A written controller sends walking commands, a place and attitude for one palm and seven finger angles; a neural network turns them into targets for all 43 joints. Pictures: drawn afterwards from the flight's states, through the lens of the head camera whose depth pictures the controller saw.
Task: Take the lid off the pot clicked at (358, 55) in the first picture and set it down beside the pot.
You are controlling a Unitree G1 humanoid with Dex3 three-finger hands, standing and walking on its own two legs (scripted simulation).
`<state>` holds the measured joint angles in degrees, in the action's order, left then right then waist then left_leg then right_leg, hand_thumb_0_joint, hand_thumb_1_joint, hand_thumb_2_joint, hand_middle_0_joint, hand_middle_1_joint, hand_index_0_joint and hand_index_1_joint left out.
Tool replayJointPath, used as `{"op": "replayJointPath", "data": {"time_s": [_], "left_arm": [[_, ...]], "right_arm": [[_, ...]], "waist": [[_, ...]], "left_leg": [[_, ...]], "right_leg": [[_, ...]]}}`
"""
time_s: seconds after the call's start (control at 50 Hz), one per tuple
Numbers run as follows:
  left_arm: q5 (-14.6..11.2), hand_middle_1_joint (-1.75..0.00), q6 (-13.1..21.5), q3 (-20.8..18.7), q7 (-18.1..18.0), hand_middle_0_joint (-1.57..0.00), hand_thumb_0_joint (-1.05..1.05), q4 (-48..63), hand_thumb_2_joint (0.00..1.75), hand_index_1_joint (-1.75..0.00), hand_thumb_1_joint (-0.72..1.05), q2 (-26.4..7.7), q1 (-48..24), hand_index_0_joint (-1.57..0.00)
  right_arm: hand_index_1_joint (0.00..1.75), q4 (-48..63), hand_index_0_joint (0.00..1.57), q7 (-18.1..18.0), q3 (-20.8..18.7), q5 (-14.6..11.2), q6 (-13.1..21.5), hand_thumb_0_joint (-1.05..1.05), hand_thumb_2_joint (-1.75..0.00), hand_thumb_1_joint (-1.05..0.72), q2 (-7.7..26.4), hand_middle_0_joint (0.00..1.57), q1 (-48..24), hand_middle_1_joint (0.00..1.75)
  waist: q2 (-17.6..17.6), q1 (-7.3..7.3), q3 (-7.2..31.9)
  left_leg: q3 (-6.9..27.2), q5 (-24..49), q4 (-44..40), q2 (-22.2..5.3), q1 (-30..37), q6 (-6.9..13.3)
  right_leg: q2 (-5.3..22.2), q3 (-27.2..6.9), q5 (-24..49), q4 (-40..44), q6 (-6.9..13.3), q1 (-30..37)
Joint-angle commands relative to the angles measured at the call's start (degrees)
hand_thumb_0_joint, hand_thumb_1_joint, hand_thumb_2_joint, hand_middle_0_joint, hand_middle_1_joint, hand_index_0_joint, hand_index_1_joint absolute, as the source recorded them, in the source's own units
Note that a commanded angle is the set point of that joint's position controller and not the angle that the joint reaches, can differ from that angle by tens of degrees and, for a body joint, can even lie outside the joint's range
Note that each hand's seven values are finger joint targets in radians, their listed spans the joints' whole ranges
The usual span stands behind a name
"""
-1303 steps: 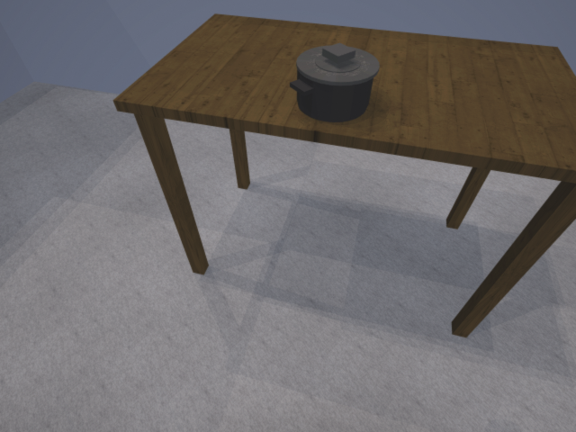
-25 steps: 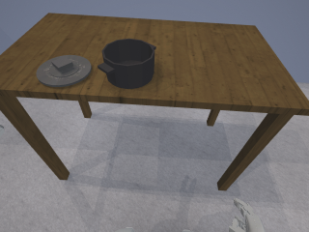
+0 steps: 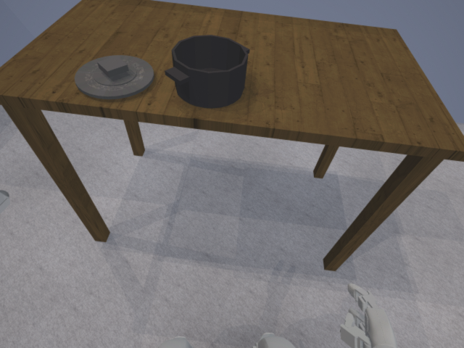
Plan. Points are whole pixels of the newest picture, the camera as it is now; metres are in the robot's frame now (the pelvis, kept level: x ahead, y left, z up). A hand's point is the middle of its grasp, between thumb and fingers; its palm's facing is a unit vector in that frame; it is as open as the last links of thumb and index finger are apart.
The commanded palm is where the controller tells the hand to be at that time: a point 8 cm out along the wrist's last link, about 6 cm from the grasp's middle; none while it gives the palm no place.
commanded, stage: step back with the hand held close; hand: left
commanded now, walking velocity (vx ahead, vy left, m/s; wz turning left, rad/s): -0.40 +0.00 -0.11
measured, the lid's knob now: (113, 66) +0.70 +0.32 +0.09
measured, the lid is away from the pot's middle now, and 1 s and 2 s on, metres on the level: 0.24 0.24 0.24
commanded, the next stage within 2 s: stop stepping back and stand still in 0.04 s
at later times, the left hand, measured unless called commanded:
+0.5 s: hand out of the picture +0.08 +0.26 +0.29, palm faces +0.52 -0.76 -0.40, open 7.4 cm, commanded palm +0.02 +0.30 +0.28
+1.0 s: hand out of the picture +0.05 +0.27 +0.22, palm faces +0.46 -0.78 -0.42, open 7.4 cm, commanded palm none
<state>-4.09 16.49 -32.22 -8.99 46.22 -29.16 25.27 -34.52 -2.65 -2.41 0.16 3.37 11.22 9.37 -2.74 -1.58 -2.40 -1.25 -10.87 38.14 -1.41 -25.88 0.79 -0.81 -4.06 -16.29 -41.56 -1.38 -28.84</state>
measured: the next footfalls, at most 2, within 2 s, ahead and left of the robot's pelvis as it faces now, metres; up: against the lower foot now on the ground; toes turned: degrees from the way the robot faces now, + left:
right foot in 0.14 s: +0.02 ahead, -0.12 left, +0.00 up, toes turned +0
left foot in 0.34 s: -0.01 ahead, +0.14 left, +0.00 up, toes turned -2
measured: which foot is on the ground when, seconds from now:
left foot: down 0.00-0.14, up 0.16-0.32, down 0.34-0.90, up 0.92-1.00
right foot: up 0.00-0.12, down 0.14-0.72, up 0.74-0.90, down 0.92-1.00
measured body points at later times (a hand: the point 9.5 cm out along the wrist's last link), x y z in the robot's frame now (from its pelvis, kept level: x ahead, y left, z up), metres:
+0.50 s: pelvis -0.11 +0.02 +0.02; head -0.13 +0.03 +0.47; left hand +0.05 +0.29 +0.31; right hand +0.02 -0.23 -0.06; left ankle -0.05 +0.14 -0.71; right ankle -0.06 -0.10 -0.71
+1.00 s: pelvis -0.17 +0.03 +0.01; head -0.19 +0.01 +0.46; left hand +0.01 +0.31 +0.24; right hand -0.01 -0.20 -0.09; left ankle -0.12 +0.14 -0.68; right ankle -0.14 -0.08 -0.72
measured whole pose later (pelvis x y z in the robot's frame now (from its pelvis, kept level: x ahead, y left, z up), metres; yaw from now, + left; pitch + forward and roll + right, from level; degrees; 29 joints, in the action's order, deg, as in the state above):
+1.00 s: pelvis -0.17 +0.03 +0.01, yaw +4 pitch -1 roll -1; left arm 0.3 8.5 -19.6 -5.5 23.8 -23.3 16.6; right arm -40.2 -0.2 -1.4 -0.3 3.8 12.0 13.7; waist 2.2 -0.2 3.4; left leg -3.3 -27.8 54.5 -3.0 -30.2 -0.2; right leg 0.5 4.6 -16.7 -36.1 2.1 -17.8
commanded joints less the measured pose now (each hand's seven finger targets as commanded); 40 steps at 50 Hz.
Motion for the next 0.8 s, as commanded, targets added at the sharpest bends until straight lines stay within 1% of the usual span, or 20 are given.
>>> {"op": "replayJointPath", "data": {"time_s": [0.0,0.08,0.1,0.12,0.14,0.16,0.18,0.22,0.26,0.3,0.38,0.48,0.56,0.6,0.64,0.66,0.7,0.72,0.74,0.78], "left_arm": [[-1.6,-0.30,2.4,-7.8,-1.4,-0.20,0.00,9.1,0.90,-0.30,0.90,-8.2,-3.7,-0.20],[-0.1,-0.30,1.7,-3.5,-0.4,-0.20,0.00,6.0,0.90,-0.30,0.90,-6.1,-6.5,-0.20],[0.4,-0.30,1.6,-3.5,-0.2,-0.20,0.00,6.0,0.90,-0.30,0.90,-7.7,-8.4,-0.20],[6.0,-0.30,-9.4,22.1,6.5,-0.20,0.00,-50.0,0.90,-0.30,0.90,5.8,6.1,-0.20],[1.0,-0.30,-2.9,-1.7,2.0,-0.20,0.00,17.3,0.90,-0.30,0.90,-11.7,-22.2,-0.20],[0.6,-0.30,-0.9,-6.2,0.7,-0.20,0.00,12.5,0.90,-0.30,0.90,-16.3,-12.9,-0.20],[0.4,-0.30,-2.5,-6.6,0.7,-0.20,0.00,5.2,0.90,-0.30,0.90,-11.8,-1.9,-0.20],[0.8,-0.30,-1.5,-5.6,0.3,-0.20,0.00,14.5,0.90,-0.30,0.90,-10.6,-3.3,-0.20],[0.7,-0.30,-0.9,-5.4,-1.1,-0.20,0.00,12.0,0.90,-0.30,0.90,-8.7,0.6,-0.20],[0.6,-0.30,0.0,-5.3,-1.6,-0.20,0.00,11.5,0.90,-0.30,0.90,-8.8,-0.5,-0.20],[1.0,-0.30,-0.9,-5.2,-1.6,-0.20,0.00,1.3,0.90,-0.30,0.90,-6.6,-4.0,-0.20],[1.6,-0.30,-2.8,-1.3,-1.0,-0.20,0.00,0.6,0.90,-0.30,0.90,-5.7,-6.5,-0.20],[1.5,-0.30,-3.3,-1.9,-1.1,-0.20,0.00,5.0,0.90,-0.30,0.90,-7.8,-5.9,-0.20],[1.5,-0.30,-3.0,-2.3,-1.7,-0.20,0.00,7.0,0.90,-0.30,0.90,-7.6,-8.0,-0.20],[2.1,-0.30,-2.8,-0.7,-2.1,-0.20,0.00,4.7,0.90,-0.30,0.90,-6.0,-8.9,-0.20],[1.9,-0.30,-2.6,-0.3,-2.2,-0.20,0.00,4.6,0.90,-0.30,0.90,-5.4,-8.8,-0.20],[2.1,-0.30,-1.9,-1.5,-1.9,-0.20,0.00,7.1,0.90,-0.30,0.90,-6.7,-10.0,-0.20],[1.9,-0.30,-1.7,-3.0,-1.7,-0.20,0.00,8.8,0.90,-0.30,0.90,-9.2,-13.5,-0.20],[1.6,-0.30,-2.2,-3.3,-1.7,-0.20,0.00,3.3,0.90,-0.30,0.90,-7.8,-12.8,-0.20],[0.9,-0.30,-3.3,-2.5,-1.4,-0.20,0.00,-3.7,0.90,-0.30,0.90,-6.2,-7.8,-0.20]], "right_arm": [[0.30,6.2,0.20,-0.4,-3.7,1.0,6.1,0.00,-0.90,-0.90,8.2,0.20,-1.7,0.30],[0.30,5.7,0.20,0.1,-2.7,0.6,6.1,0.00,-0.90,-0.90,8.0,0.20,-2.6,0.30],[0.30,6.6,0.20,0.1,-2.4,0.5,5.5,0.00,-0.90,-0.90,7.7,0.20,-3.4,0.30],[0.30,-9.0,0.20,0.9,-5.2,1.2,7.0,0.00,-0.90,-0.90,16.3,0.20,1.0,0.30],[0.30,9.5,0.20,1.2,-4.9,-3.3,3.6,0.00,-0.90,-0.90,6.6,0.20,-6.2,0.30],[0.30,9.8,0.20,-0.3,-1.8,-1.2,4.1,0.00,-0.90,-0.90,4.8,0.20,-7.2,0.30],[0.30,9.0,0.20,-0.3,-1.0,-0.9,2.9,0.00,-0.90,-0.90,4.8,0.20,-5.0,0.30],[0.30,11.7,0.20,-0.4,-0.2,-1.0,1.9,0.00,-0.90,-0.90,6.0,0.20,-5.7,0.30],[0.30,9.5,0.20,-1.1,0.4,-0.2,2.4,0.00,-0.90,-0.90,6.4,0.20,-2.5,0.30],[0.30,10.1,0.20,-1.7,-0.5,-0.5,3.7,0.00,-0.90,-0.90,8.5,0.20,-2.5,0.30],[0.30,9.3,0.20,-2.6,-0.5,-1.5,4.2,0.00,-0.90,-0.90,8.9,0.20,-2.5,0.30],[0.30,9.0,0.20,-2.0,-1.2,-0.9,3.6,0.00,-0.90,-0.90,8.5,0.20,-2.3,0.30],[0.30,6.9,0.20,-1.0,-1.5,0.2,2.7,0.00,-0.90,-0.90,7.4,0.20,-1.2,0.30],[0.30,7.4,0.20,-0.7,-0.4,-0.1,2.6,0.00,-0.90,-0.90,6.4,0.20,-2.1,0.30],[0.30,6.9,0.20,-1.5,0.3,0.1,2.6,0.00,-0.90,-0.90,6.3,0.20,-1.7,0.30],[0.30,7.2,0.20,-2.0,0.4,0.0,2.9,0.00,-0.90,-0.90,7.4,0.20,-1.9,0.30],[0.30,8.3,0.20,-2.2,-0.3,0.0,3.6,0.00,-0.90,-0.90,9.4,0.20,-1.8,0.30],[0.30,8.7,0.20,-1.9,-0.5,0.0,4.2,0.00,-0.90,-0.90,8.0,0.20,-1.2,0.30],[0.30,7.8,0.20,-1.0,-0.6,-0.5,5.2,0.00,-0.90,-0.90,7.0,0.20,-1.0,0.30],[0.30,6.7,0.20,0.0,-0.2,-1.0,4.7,0.00,-0.90,-0.90,7.2,0.20,-3.7,0.30]], "waist": [[15.5,0.17,11.0],[12.7,1.04,11.7],[4.0,0.84,10.2],[-4.1,-1.55,15.4],[-10.1,3.50,13.9],[-14.2,2.16,7.2],[-11.9,1.88,7.7],[-0.6,1.71,10.6],[2.0,0.37,11.7],[8.7,1.20,9.8],[17.6,-0.16,3.3],[9.0,-0.08,4.8],[-10.9,0.64,7.1],[-5.7,0.58,6.3],[-2.7,-0.70,4.0],[3.3,-0.73,2.5],[22.6,-0.39,5.1],[24.1,-0.54,5.6],[18.5,0.09,1.0],[12.5,1.75,1.2]], "left_leg": [[12.5,5.0,-17.9,-18.0,-0.7,7.9],[7.9,7.0,-10.8,-14.2,6.1,2.5],[4.9,-2.8,-4.7,-9.5,3.4,0.2],[1.0,-0.3,20.9,-4.0,-7.7,-3.4],[4.0,-22.5,24.6,1.1,3.1,-3.7],[4.2,-20.5,27.9,0.1,0.6,-1.5],[3.9,-16.8,24.9,-0.7,-1.4,-1.3],[2.2,-18.0,10.4,-1.1,3.5,-0.8],[0.9,-9.5,-9.7,0.2,10.0,0.2],[8.4,-10.5,-17.7,-6.9,9.7,2.6],[13.5,-38.8,-29.4,-10.4,-8.1,2.9],[6.0,-32.9,-17.2,-6.0,-2.4,2.0],[-2.4,-15.5,16.8,1.6,-0.4,-0.4],[0.4,-19.3,10.6,-1.7,0.5,0.7],[-0.6,-18.2,-1.6,-1.4,14.6,1.5],[1.9,-22.3,-9.8,-2.3,15.0,2.8],[17.2,-32.0,-24.5,-13.4,10.0,7.7],[23.2,-35.5,-29.6,-17.9,0.3,9.4],[26.1,-37.2,-30.1,-18.7,-3.5,11.1],[14.4,-31.1,-26.0,-15.3,-5.6,6.8]], "right_leg": [[-2.9,-0.6,-13.5,-13.9,0.7,6.4],[-0.1,2.3,-1.2,12.9,1.2,12.2],[5.2,-4.8,9.4,20.5,3.4,12.0],[22.5,-15.4,42.5,16.7,7.4,14.9],[22.0,-22.8,16.5,28.5,6.6,3.6],[20.2,-18.4,4.1,30.3,10.1,1.5],[17.0,-15.4,4.9,27.1,11.0,5.2],[15.9,-13.4,10.9,23.2,10.8,8.1],[10.9,-7.4,9.2,18.9,6.9,12.2],[3.5,-2.0,2.2,14.7,2.4,13.4],[-2.8,5.7,-5.2,4.4,0.3,17.7],[-0.1,6.3,-8.7,13.4,3.4,16.6],[17.3,-21.8,-28.3,31.8,13.3,10.2],[17.7,-17.1,-19.9,29.4,12.6,10.5],[13.5,-9.6,-27.5,26.4,9.3,-2.8],[9.4,-5.6,-26.9,20.1,8.0,-3.9],[-5.2,10.0,-15.4,-12.0,2.2,-1.0],[-5.1,6.8,-14.4,-29.4,1.1,2.0],[-1.9,1.7,-10.8,-32.3,1.3,-1.5],[0.5,4.1,-11.5,-17.6,2.1,4.8]]}}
